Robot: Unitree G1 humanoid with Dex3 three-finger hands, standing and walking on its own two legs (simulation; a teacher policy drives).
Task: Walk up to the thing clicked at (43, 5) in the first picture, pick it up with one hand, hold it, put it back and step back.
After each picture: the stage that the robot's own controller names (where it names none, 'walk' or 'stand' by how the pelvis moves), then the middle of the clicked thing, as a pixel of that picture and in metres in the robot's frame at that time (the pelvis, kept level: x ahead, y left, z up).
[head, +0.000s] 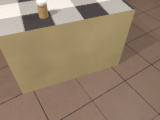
stand; (42, 8) +1.02 +0.28 -0.06
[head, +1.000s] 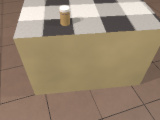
walk; (64, 15) +0.95 +0.18 -0.05
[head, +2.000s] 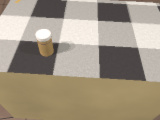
walk; (45, 43) +0.57 +0.22 -0.04
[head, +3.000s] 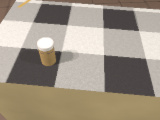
walk; (47, 52) +0.52 +0.17 -0.03
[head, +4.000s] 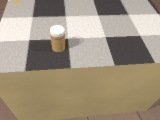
stand; (58, 39) +0.62 +0.12 -0.03
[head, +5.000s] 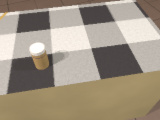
stand; (39, 56) +0.54 +0.21 -0.05
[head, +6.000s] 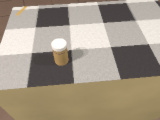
stand; (60, 52) +0.54 +0.12 -0.05
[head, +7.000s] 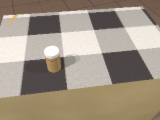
stand; (53, 59) +0.53 +0.15 -0.06
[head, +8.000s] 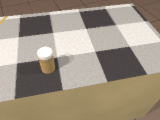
stand; (46, 60) +0.52 +0.17 -0.06
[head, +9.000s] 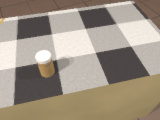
stand; (45, 64) +0.50 +0.17 -0.06
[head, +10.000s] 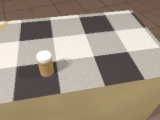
stand; (45, 64) +0.53 +0.17 -0.06
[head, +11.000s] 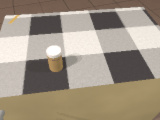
rise first; (55, 59) +0.54 +0.15 -0.05
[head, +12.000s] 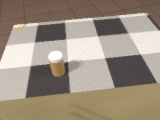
go down; (57, 64) +0.54 +0.16 -0.06
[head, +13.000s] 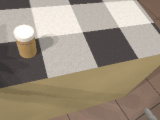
go down; (26, 42) +0.53 +0.16 -0.01
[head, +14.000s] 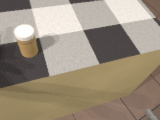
approach; (27, 41) +0.54 +0.16 +0.00
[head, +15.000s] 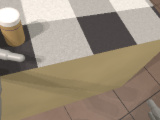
close in; (12, 28) +0.54 +0.17 +0.04
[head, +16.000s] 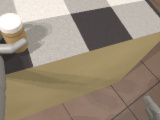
close; (14, 34) +0.51 +0.15 +0.04
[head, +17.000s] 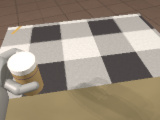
lift; (27, 74) +0.30 +0.16 +0.18
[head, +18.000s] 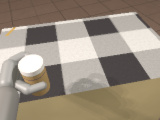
hold; (35, 76) +0.32 +0.14 +0.14
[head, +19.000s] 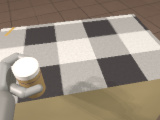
hold; (30, 78) +0.31 +0.16 +0.14
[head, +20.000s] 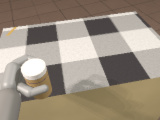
hold; (38, 79) +0.32 +0.14 +0.12
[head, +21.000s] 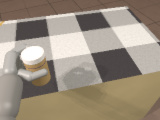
crouch; (37, 66) +0.37 +0.14 +0.11
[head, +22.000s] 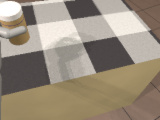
lower; (14, 24) +0.48 +0.18 +0.17
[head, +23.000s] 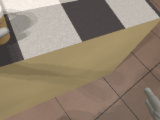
lower; out of the picture +0.53 +0.17 +0.06
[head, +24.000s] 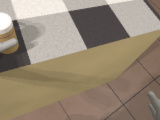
lower; (3, 34) +0.50 +0.17 +0.04
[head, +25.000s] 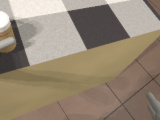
lower; (1, 33) +0.51 +0.17 +0.04
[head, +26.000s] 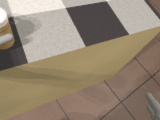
lower; out of the picture +0.52 +0.17 +0.05
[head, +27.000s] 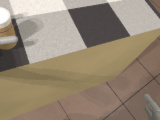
open; (2, 29) +0.52 +0.17 +0.04
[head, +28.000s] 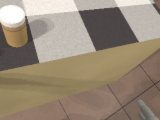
sink last; (14, 27) +0.51 +0.16 +0.04
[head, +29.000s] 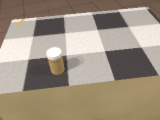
sink last; (55, 61) +0.52 +0.16 -0.01
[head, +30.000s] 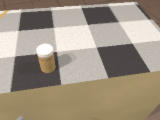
stand; (46, 58) +0.51 +0.16 -0.01
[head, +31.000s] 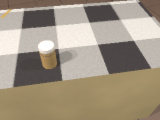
stand; (48, 55) +0.53 +0.15 +0.00
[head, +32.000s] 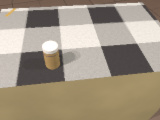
stand; (51, 55) +0.53 +0.15 -0.01
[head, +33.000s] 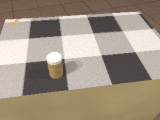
stand; (55, 65) +0.52 +0.13 -0.06
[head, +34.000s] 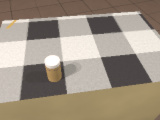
stand; (53, 68) +0.49 +0.14 -0.06
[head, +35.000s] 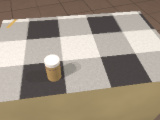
stand; (53, 68) +0.50 +0.14 -0.06
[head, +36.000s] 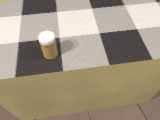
walk; (48, 45) +0.54 +0.16 -0.05
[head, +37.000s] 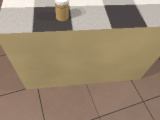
walk; (61, 8) +0.77 +0.13 -0.04
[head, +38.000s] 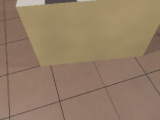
walk; out of the picture +1.05 +0.15 -0.04
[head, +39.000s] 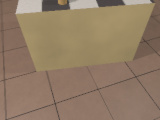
stand; out of the picture +1.14 +0.14 -0.05
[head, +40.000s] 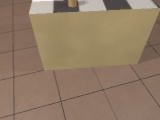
stand; out of the picture +1.20 +0.07 -0.06
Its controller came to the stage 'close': yes
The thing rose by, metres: 0.22
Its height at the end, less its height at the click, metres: +0.00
